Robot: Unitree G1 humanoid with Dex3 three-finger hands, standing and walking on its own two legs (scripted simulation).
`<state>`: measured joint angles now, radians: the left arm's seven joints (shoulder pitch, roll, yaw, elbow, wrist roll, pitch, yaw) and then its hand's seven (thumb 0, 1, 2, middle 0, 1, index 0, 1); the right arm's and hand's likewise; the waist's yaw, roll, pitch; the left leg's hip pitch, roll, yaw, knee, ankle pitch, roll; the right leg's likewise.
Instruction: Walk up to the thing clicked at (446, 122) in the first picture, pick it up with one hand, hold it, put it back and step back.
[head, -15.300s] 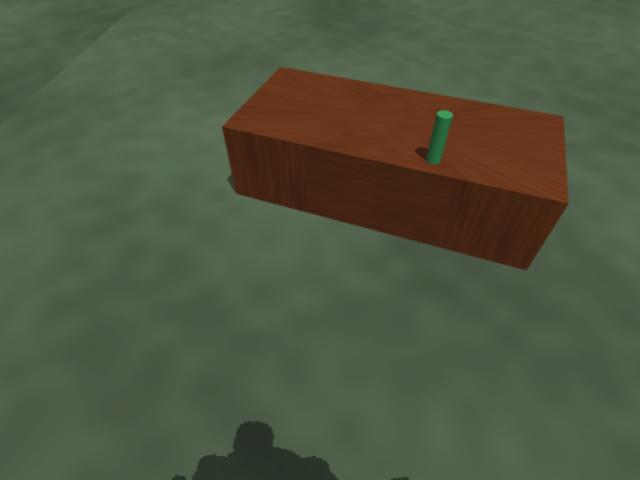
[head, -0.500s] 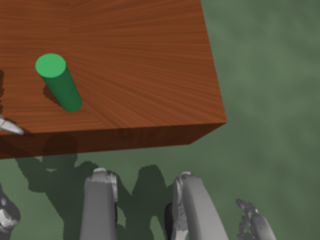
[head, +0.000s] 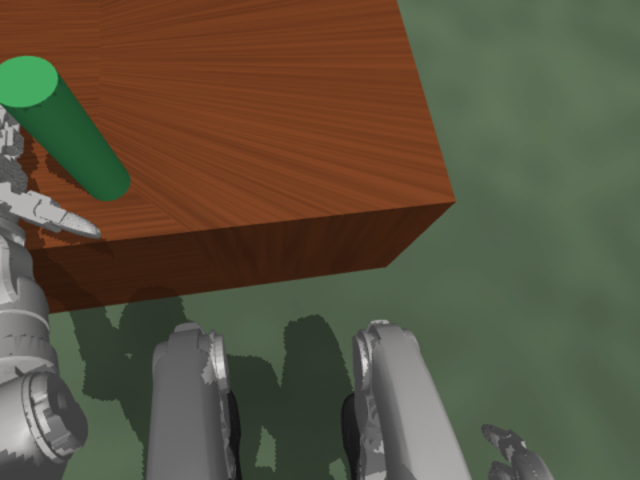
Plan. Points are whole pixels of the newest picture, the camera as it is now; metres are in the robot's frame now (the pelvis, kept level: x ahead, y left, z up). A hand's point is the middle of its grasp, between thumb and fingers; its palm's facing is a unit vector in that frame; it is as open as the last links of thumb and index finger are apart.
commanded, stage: close in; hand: left
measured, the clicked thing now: (75, 142) +0.49 +0.27 +0.01
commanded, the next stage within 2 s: rest palm in 0.10 s
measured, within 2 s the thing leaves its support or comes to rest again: leaves its support in 1.84 s
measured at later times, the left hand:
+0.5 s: hand (79, 172) +0.47 +0.26 -0.01, palm faces +0.24 -0.97 +0.01, open 17.7 cm
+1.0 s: hand (86, 176) +0.47 +0.26 -0.02, palm faces +0.23 -0.97 -0.01, open 13.2 cm
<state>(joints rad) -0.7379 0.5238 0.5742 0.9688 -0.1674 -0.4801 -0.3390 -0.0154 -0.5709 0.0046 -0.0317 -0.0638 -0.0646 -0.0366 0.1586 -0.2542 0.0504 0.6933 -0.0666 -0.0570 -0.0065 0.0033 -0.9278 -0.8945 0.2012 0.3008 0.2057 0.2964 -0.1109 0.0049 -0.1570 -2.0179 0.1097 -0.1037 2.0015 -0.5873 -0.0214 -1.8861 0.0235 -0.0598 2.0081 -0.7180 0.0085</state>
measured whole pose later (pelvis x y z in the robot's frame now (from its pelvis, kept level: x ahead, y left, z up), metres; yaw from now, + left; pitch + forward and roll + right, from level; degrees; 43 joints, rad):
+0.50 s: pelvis +0.01 +0.00 +0.01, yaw -1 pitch +35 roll -5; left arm -0.64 0.40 0.49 0.82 -0.14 -0.52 -0.20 -0.01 -0.60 0.00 -0.05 -0.02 -0.07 -0.01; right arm 0.09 -0.24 0.02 0.67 -0.06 0.00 0.03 0.00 -0.93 -0.90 0.20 0.30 0.20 0.30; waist -0.08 -0.01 -0.15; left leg -1.98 0.12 -0.10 2.00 -0.63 -0.02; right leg -1.85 0.03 -0.06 1.99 -0.75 0.01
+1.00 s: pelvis +0.01 +0.00 +0.00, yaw -1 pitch +34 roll -5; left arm -0.67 0.42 0.48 0.86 -0.13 -0.52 -0.19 -0.01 -0.27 0.30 -0.51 -0.42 -0.53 -0.41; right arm 0.12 -0.24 0.02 0.67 -0.05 0.03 0.03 0.00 -0.93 -0.89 0.20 0.30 0.20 0.30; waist -0.09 -0.01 -0.14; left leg -2.01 0.12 -0.10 2.03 -0.62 -0.02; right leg -1.88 0.03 -0.06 2.03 -0.74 0.01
